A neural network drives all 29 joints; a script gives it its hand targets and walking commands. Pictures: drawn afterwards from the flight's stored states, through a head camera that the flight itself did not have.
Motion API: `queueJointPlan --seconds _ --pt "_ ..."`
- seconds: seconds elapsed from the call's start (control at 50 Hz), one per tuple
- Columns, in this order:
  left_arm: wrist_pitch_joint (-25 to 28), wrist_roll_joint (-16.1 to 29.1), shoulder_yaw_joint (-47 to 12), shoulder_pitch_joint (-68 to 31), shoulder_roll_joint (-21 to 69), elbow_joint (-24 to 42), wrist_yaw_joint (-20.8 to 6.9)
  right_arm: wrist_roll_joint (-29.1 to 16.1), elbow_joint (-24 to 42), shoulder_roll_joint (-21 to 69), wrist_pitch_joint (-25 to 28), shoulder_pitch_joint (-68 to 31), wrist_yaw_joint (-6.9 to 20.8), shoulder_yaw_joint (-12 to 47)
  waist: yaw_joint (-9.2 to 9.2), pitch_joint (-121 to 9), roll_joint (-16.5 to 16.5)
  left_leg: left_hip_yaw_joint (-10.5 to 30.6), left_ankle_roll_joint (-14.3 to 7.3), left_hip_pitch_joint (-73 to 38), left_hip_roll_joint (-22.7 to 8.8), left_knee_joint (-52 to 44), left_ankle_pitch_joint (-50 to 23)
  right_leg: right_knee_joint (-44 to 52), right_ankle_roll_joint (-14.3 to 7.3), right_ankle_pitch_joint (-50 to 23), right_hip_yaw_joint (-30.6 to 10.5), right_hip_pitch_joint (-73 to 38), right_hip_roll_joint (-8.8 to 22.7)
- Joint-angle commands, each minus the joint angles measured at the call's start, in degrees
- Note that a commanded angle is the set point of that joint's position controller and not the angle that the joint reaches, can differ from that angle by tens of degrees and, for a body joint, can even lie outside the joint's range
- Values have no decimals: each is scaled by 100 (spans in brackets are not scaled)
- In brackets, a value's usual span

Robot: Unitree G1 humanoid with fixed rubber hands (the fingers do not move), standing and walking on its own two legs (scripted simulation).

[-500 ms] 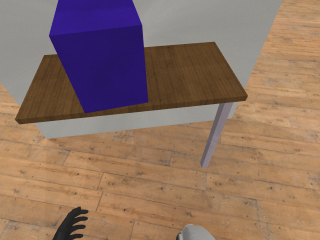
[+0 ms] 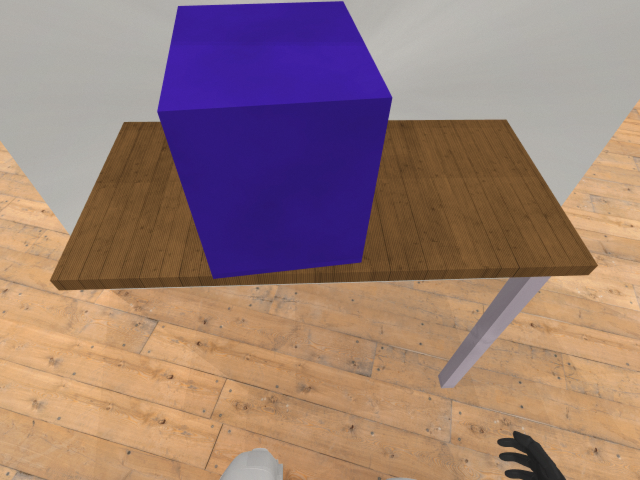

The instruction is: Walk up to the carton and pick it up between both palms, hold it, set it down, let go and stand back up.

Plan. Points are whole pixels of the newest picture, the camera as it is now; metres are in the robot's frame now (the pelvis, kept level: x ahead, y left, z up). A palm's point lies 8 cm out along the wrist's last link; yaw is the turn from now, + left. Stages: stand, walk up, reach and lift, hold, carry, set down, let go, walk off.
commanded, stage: walk up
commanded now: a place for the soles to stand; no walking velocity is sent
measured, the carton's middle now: (276, 143) +0.56 +0.11 +0.10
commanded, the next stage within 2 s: none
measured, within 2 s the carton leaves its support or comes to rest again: neither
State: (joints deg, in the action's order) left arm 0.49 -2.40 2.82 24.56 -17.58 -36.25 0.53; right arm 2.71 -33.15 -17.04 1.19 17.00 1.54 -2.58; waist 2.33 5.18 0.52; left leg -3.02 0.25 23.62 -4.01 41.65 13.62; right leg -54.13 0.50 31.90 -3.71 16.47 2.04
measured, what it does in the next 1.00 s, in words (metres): steps on the spot: right foot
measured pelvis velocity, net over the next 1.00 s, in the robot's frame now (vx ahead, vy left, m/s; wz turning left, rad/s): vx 0.07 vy -0.02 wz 0.10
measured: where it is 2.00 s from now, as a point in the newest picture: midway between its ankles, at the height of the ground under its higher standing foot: outside the picture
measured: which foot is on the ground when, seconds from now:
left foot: down 0.00-1.00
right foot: up 0.00-0.26, down 0.28-1.00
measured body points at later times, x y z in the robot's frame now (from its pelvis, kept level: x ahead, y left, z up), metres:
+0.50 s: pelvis +0.06 -0.01 +0.02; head +0.07 -0.01 +0.47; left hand +0.22 +0.25 -0.07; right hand +0.16 -0.27 -0.09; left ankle +0.09 +0.13 -0.71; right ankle +0.10 -0.11 -0.71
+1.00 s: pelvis +0.07 -0.02 +0.02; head +0.08 -0.02 +0.47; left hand +0.19 +0.26 -0.08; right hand +0.21 -0.27 -0.08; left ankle +0.09 +0.13 -0.71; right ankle +0.10 -0.11 -0.71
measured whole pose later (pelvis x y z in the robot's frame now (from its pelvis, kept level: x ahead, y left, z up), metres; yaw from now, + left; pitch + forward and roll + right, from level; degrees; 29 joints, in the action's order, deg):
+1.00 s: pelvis +0.07 -0.02 +0.02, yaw +5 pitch -1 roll +0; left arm -1.1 0.1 -0.6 11.1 -17.2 -38.4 -1.4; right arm 0.5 -34.3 -17.3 0.4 17.6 0.4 -1.1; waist 0.0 2.4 -0.1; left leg 2.7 2.2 17.5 -1.1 32.9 14.3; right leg -33.5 -1.6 15.6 6.5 16.8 1.8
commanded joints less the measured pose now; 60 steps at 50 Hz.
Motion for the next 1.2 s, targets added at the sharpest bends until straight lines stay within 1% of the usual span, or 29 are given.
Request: queueJointPlan --seconds 0.0,0.04,0.06,0.08,0.12,0.16,0.18,0.2,0.22,0.24,0.26,0.28,0.3,0.32,0.36,0.4,0.42,0.48,0.56,0.7,0.88,0.92,1.02,1.08,1.1,1.12,1.14,1.16,1.18 --pt "-71 49 160 -207 -619 743 26 -145 159 -1004 -58 970 -202 -313 -625 314 -676 2636 -1460 -975 -1633 -2630 1496 -1813 -10 -185 -44 2199 -83" --pt "-32 77 132 172 -489 560 -16 -84 177 -905 -47 536 -228 -220 -359 26 -925 1579 -1131 -618 -1113 -2419 527 -1036 21 -599 95 1458 62" --pt "-24 87 85 320 -367 476 -53 -82 183 -804 -30 334 -222 -191 -250 -209 -1028 1167 -1071 -547 -914 -2282 -112 -752 69 -733 279 1050 10" --pt "-23 85 48 276 -266 464 -73 -87 191 -789 -16 280 -218 -165 -254 -385 -1171 1051 -1128 -661 -883 -2089 -692 -352 103 -663 407 901 -1" --pt "-65 74 -9 -112 -197 515 -73 -135 199 -741 9 344 -222 -122 -326 -433 -1017 1018 -1216 -736 -972 -1788 -1788 353 135 -789 475 709 63" --pt "-94 68 -47 -388 -178 540 -43 -157 226 -771 -13 434 -229 -98 -377 -524 -927 1038 -1144 -781 -999 -1485 -2578 928 73 -1108 530 383 19" --pt "-101 71 -51 -409 -161 525 -28 -175 217 -876 -42 412 -218 -104 -347 -675 -966 1032 -1102 -648 -987 -1351 -2500 1216 24 -1339 621 44 -39" --pt "-110 59 -43 -403 -213 495 -26 -207 255 -948 -67 295 -214 -99 -244 -801 -795 1046 -1023 -401 -1002 -1268 -2072 1606 -53 -1776 642 -405 -67" --pt "-90 92 -27 -371 -296 493 -26 -254 291 -1011 -98 94 -200 -67 -87 -782 -694 1000 -846 -105 -938 -1136 -1633 2145 -146 -2297 548 -802 -71" --pt "-59 96 -9 -409 -444 470 -18 -283 307 -900 -106 172 -171 -13 -74 -869 -505 979 -590 135 -821 -1032 -908 2474 -267 -2505 265 -1111 95" --pt "-43 55 62 -561 -759 489 -6 -340 384 -597 -97 468 -137 110 -155 -942 262 753 -288 499 -501 -682 80 2768 -520 -2410 -708 -1292 843" --pt "-76 149 96 -1023 -997 548 -2 -358 314 -382 -148 839 -157 152 -416 -848 714 227 -36 -276 54 -249 1151 3241 -985 -1745 -1363 -180 1492" --pt "-97 295 68 -1409 -920 562 -1 -309 189 -521 -231 803 -197 80 -478 -588 558 240 -28 -1018 147 -169 1260 3320 -1221 -1210 -1130 801 1499" --pt "-89 331 -2 -1577 -769 534 -29 -277 190 -628 -235 692 -187 56 -517 -371 429 322 -45 -1035 138 -637 838 3308 -1001 -994 -819 933 1143" --pt "-96 334 -73 -1529 -656 465 -72 -252 215 -758 -136 516 -169 27 -400 -187 378 611 -101 -846 -48 -1209 201 2996 -575 -1182 -346 780 673" --pt "-108 318 -69 -1355 -620 375 -112 -239 232 -875 -44 439 -164 7 -284 -250 336 1033 -208 -351 -286 -1558 424 2762 -401 -1214 -199 239 464" --pt "-100 294 -63 -1318 -615 315 -116 -256 213 -874 -18 394 -153 9 -226 -306 286 983 -215 -206 -263 -1582 414 2756 -406 -1410 -232 -43 482" --pt "-44 256 -82 -1477 -655 300 -126 -259 231 -741 31 403 -143 33 -268 -561 126 831 -173 -466 -164 -1469 -169 2694 -451 -2048 -234 -209 585" --pt "-29 256 -102 -1595 -664 315 -141 -256 290 -745 37 315 -126 0 -254 -729 52 832 -216 -614 -181 -1395 -583 2660 -441 -2433 -119 -302 589" --pt "-54 283 -126 -1632 -751 297 -160 -241 343 -721 -6 202 -119 -25 -266 -648 11 861 -205 -749 -105 -1370 -220 2910 -436 -1735 -55 19 632" --pt "-45 257 -115 -1576 -769 268 -172 -235 358 -748 15 120 -132 -80 -244 -618 -1 925 -183 -683 -7 -1275 -244 3035 -454 -1509 49 -7 697" --pt "-46 255 -118 -1570 -771 269 -173 -220 352 -743 26 149 -137 -84 -253 -727 97 1006 -192 -741 -38 -1265 -323 3000 -444 -1519 117 -41 688" --pt "-65 247 -110 -1511 -775 270 -174 -227 364 -759 27 55 -135 -100 -209 -576 -95 1114 -208 -483 -12 -1292 -335 2932 -419 -1446 224 -118 685" --pt "-77 238 -91 -1500 -789 264 -177 -232 374 -765 27 94 -132 -113 -213 -565 -93 1195 -218 -403 -12 -1334 -255 2877 -423 -1341 280 -150 690" --pt "21 -29 188 -598 -978 139 2 4 380 -907 -129 59 45 -172 13 -683 -158 809 -279 274 404 -572 711 3403 -687 20 -387 -927 1185" --pt "52 -90 290 -361 -1313 25 130 85 480 -709 -237 -50 125 -180 112 -368 265 403 -130 1000 491 270 1165 3923 -1134 743 -1219 -1147 2033" --pt "67 -136 347 -332 -1392 12 231 187 565 -604 -322 -104 166 -205 141 -39 442 589 -71 1469 146 1056 1581 4126 -1553 594 -1771 -1005 2718" --pt "99 -154 327 -377 -1264 29 308 205 566 -620 -384 -116 195 -234 97 182 220 859 -38 1637 -49 1482 1521 4153 -1719 68 -1766 -831 2915" --pt "141 -168 291 -417 -1150 15 347 185 542 -582 -400 -63 216 -245 23 191 84 977 -14 1573 -171 1566 1301 4077 -1653 -401 -1445 -780 2779"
